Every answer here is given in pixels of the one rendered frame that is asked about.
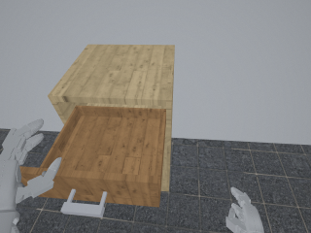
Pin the robot left forearm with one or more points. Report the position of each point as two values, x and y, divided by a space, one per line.
8 221

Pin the robot left hand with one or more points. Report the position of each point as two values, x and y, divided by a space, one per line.
16 146

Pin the cabinet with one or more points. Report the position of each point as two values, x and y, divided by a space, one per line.
124 76

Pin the handle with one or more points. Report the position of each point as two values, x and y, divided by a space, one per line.
81 209

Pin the robot right hand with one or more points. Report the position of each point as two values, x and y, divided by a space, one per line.
248 220

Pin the drawer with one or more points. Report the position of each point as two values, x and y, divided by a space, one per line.
118 150

